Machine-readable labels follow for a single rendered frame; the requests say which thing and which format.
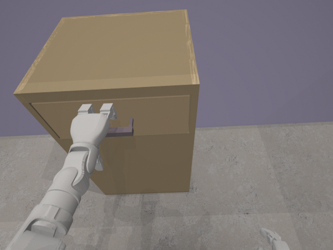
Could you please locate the cabinet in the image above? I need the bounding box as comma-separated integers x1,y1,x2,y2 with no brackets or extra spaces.
13,9,200,195

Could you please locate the left robot upper arm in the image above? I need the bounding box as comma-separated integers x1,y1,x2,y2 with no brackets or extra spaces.
11,230,66,250

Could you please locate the right robot hand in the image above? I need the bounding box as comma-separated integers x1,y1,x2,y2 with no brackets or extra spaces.
259,228,290,250

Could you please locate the drawer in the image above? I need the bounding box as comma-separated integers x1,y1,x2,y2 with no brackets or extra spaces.
31,95,190,138

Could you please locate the robot left forearm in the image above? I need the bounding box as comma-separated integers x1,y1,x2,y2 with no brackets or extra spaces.
5,142,99,250

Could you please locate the handle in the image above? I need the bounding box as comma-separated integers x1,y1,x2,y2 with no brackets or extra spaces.
105,118,134,137

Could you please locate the left robot hand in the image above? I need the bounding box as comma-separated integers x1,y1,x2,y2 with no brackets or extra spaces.
70,103,117,171

